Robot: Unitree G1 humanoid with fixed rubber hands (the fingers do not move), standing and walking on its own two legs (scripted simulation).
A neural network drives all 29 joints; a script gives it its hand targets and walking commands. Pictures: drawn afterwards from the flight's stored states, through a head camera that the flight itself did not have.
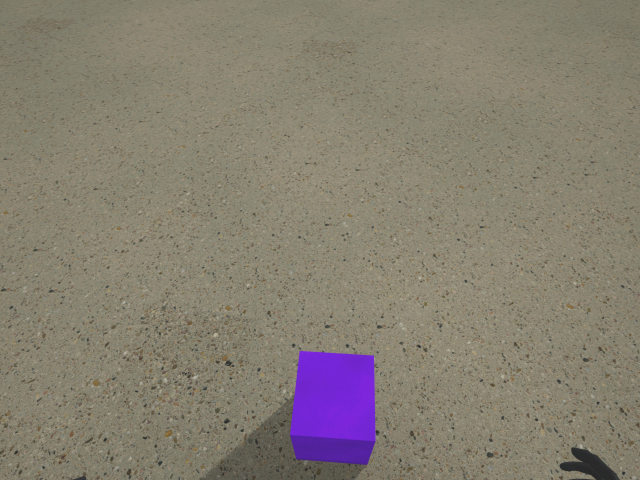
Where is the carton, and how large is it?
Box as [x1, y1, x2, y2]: [290, 351, 374, 464]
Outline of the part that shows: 300,351 290,436 296,458 366,464 374,443 373,356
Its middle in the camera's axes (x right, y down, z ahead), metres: +0.03 +0.47 +1.07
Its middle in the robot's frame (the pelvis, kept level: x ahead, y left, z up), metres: +0.43 -0.01 -0.64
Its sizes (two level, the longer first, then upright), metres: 0.210 0.200 0.250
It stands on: the floor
